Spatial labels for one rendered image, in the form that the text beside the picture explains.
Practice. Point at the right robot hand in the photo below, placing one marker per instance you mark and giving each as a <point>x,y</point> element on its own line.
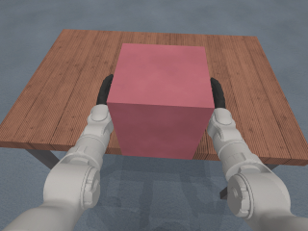
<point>218,95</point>

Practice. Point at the robot left upper arm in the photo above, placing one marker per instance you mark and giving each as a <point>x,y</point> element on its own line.
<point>69,191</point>

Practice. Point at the carton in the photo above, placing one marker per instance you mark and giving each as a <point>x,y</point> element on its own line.
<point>160,100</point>

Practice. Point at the robot left forearm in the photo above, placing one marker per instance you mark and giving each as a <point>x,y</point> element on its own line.
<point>93,142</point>

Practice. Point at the robot right forearm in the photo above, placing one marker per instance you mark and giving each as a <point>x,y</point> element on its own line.
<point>231,148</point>

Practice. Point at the left robot hand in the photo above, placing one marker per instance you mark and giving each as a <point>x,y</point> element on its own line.
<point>104,90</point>

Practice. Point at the robot right upper arm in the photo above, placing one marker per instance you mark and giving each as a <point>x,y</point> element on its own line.
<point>262,200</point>

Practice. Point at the table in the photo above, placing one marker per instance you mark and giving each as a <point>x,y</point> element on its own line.
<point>52,111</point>

